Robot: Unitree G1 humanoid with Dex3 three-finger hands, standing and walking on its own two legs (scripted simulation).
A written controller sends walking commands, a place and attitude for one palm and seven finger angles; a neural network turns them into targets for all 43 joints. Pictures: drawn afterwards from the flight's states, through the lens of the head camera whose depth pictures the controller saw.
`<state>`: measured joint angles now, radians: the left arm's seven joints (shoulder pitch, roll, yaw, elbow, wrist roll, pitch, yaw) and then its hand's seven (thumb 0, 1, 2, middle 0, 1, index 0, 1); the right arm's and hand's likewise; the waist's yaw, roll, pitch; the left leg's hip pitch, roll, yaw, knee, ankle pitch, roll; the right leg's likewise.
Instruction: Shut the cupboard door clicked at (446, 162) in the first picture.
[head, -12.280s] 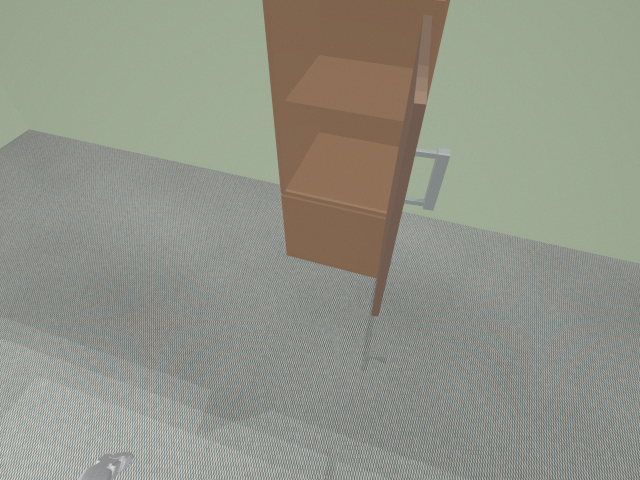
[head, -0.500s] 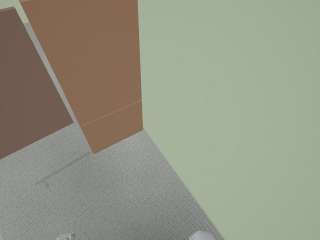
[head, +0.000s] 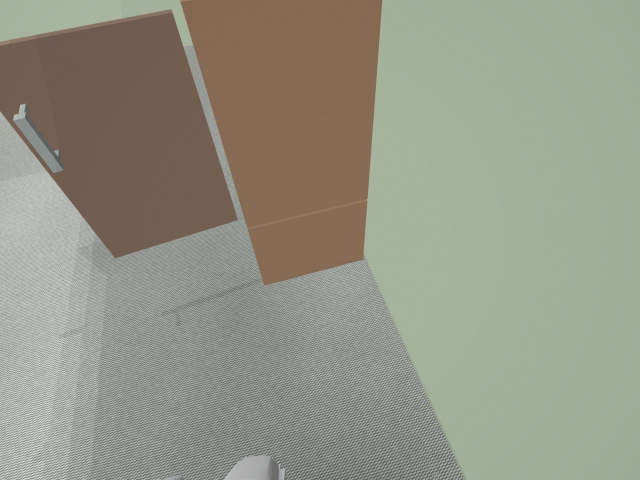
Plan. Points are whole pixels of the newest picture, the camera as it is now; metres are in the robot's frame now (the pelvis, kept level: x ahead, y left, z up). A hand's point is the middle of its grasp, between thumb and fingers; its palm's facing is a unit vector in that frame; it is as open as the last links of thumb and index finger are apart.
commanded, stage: turn to face it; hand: left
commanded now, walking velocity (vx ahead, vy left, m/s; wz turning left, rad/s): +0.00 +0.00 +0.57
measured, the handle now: (41, 138) +0.72 +0.59 +0.01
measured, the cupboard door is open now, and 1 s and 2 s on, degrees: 96 96 96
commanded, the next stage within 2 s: take the last steps up to it in 0.56 s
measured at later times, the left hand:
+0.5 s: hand out of the picture +0.00 +0.29 -0.16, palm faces +0.27 -0.93 -0.27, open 7.4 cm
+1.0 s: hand out of the picture -0.09 +0.18 -0.15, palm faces +0.42 -0.87 -0.27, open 7.3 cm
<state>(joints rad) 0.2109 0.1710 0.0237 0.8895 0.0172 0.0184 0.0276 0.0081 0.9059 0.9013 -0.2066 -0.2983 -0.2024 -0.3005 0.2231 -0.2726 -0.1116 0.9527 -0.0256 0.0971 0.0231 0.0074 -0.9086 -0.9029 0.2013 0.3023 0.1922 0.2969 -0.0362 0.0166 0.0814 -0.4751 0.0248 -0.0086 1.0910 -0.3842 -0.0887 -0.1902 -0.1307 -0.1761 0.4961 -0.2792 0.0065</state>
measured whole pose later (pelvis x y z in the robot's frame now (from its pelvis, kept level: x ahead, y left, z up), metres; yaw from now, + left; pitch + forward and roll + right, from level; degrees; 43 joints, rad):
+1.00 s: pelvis -0.01 +0.01 +0.01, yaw +20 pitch -2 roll +2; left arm 0.39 0.13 0.03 1.04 0.01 -0.04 0.02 0.01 0.92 0.90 -0.20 -0.30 -0.20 -0.30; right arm 0.31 -0.25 -0.10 1.07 -0.04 0.06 0.02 0.01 -0.91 -0.90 0.20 0.30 0.19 0.30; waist 0.01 0.05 0.00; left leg -0.47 0.06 -0.02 1.08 -0.19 -0.06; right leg -0.09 -0.04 -0.12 0.33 -0.21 -0.04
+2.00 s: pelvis +0.24 +0.14 -0.01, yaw +17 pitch -2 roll +1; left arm 0.12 0.13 0.04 1.01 0.00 -0.06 0.01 0.00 0.92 0.90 -0.20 -0.30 -0.20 -0.30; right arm 0.42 -0.12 -0.05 1.16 -0.01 -0.01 -0.02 0.01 -0.91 -0.90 0.21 0.30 0.20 0.30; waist -0.05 0.02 0.12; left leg -0.32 0.08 0.05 1.18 -0.44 0.01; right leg -0.34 -0.01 -0.16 0.57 -0.21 -0.09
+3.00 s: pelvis +0.25 +0.11 +0.00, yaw +18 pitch -1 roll +0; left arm 0.21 0.16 0.03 1.10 0.00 0.00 0.04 0.01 0.93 0.90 -0.20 -0.30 -0.20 -0.30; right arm 0.29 -0.13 -0.02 1.15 -0.02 0.02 -0.04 0.00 -0.91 -0.90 0.20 0.30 0.19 0.30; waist 0.01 0.01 0.04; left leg -0.10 0.05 0.00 0.42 -0.31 -0.05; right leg -0.26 0.04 -0.16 0.43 -0.16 -0.10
